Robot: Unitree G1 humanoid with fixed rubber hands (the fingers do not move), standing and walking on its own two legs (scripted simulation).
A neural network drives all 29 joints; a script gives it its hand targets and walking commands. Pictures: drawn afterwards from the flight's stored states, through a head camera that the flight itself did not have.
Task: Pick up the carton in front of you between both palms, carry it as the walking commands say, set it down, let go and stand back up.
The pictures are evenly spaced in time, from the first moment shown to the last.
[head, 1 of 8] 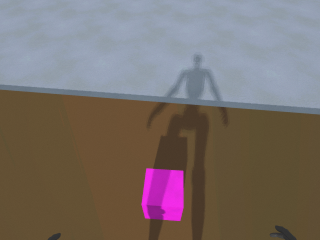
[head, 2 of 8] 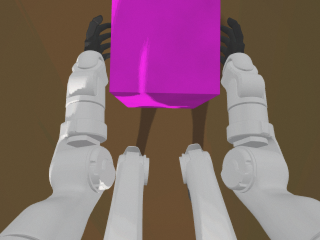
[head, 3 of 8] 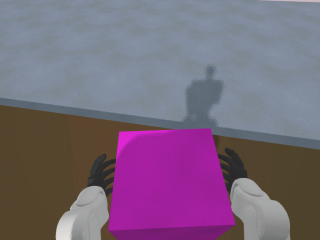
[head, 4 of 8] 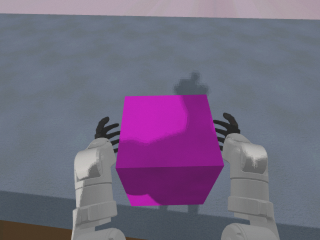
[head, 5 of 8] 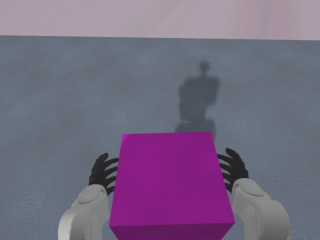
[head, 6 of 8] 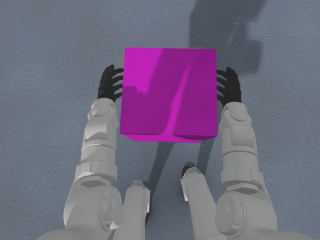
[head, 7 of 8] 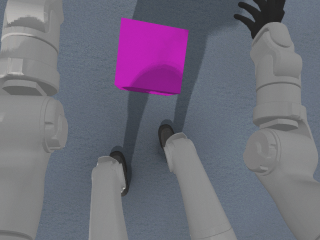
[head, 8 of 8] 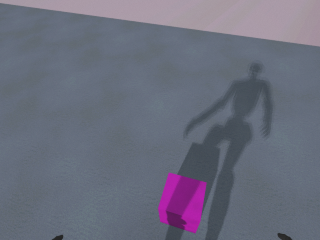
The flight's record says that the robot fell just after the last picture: no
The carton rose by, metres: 0.68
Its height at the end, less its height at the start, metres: -0.13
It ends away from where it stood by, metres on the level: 3.03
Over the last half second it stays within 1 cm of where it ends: yes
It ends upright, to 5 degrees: yes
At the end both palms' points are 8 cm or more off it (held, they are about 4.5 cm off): yes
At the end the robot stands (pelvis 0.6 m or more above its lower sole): yes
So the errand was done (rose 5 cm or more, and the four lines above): yes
